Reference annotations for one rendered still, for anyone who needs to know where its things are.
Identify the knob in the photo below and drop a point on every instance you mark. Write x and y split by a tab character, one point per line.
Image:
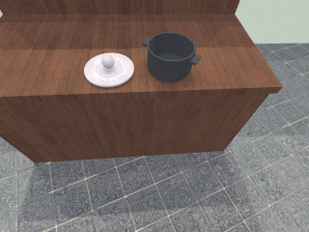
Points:
107	61

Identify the table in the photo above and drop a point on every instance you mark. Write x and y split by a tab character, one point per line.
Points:
50	112

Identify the lid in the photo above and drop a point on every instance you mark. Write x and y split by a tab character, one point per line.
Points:
101	76

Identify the pot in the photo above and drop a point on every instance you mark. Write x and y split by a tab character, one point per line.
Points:
170	56

